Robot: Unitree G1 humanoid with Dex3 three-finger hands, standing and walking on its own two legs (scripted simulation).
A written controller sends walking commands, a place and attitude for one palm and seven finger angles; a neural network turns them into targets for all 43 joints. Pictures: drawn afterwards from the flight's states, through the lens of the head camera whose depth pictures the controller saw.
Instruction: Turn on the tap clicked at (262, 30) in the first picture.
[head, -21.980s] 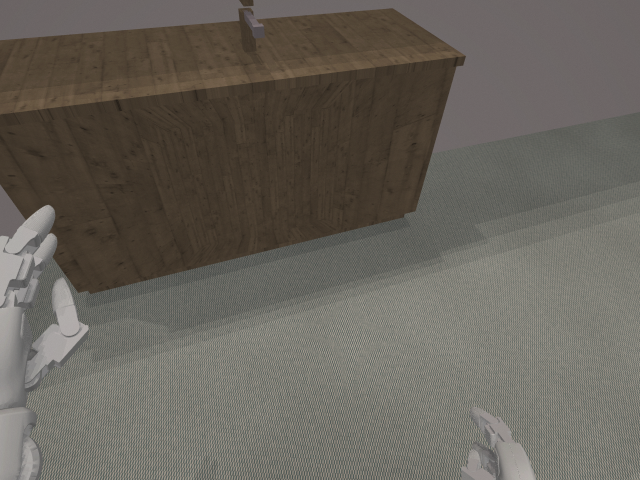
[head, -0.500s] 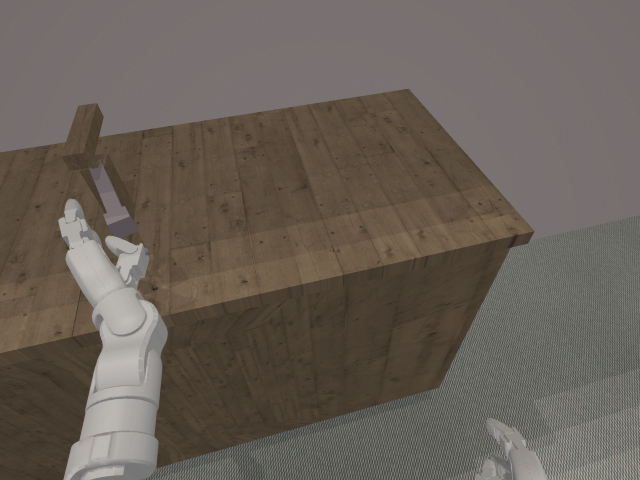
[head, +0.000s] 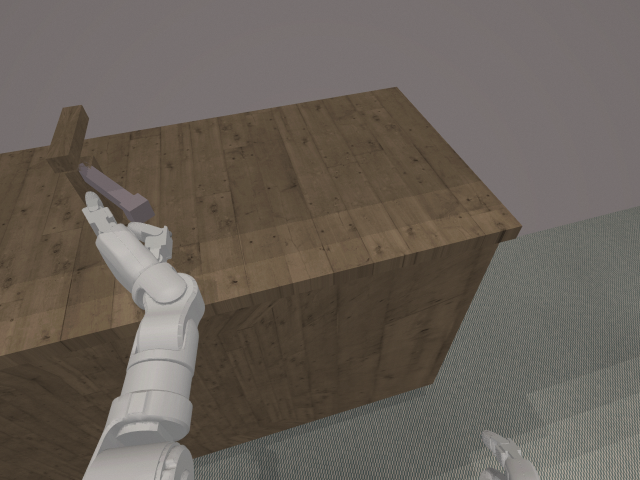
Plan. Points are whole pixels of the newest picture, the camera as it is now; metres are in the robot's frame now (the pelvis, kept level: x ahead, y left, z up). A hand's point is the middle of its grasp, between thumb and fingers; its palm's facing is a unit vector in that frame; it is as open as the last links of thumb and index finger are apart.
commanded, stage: push the lever round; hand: left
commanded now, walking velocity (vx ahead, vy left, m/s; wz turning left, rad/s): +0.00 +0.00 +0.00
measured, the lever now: (137, 209) +0.42 +0.28 +0.12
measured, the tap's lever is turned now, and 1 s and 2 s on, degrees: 35 65 86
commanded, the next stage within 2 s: lift the hand up off the lever in 1.14 s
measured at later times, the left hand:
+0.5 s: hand (197, 211) +0.43 +0.20 +0.11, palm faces +0.83 -0.56 -0.09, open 7.6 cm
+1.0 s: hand (203, 202) +0.46 +0.20 +0.11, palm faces +0.84 -0.52 -0.12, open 7.9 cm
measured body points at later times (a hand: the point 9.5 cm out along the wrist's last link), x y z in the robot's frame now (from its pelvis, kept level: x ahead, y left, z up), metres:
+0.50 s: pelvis +0.00 -0.01 +0.00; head +0.02 -0.03 +0.44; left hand +0.39 +0.23 +0.12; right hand +0.12 -0.25 -0.13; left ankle +0.00 +0.13 -0.72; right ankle +0.04 -0.09 -0.72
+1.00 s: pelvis +0.00 -0.01 -0.01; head +0.04 -0.03 +0.44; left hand +0.41 +0.22 +0.12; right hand +0.07 -0.27 -0.14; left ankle +0.00 +0.13 -0.72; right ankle +0.04 -0.09 -0.72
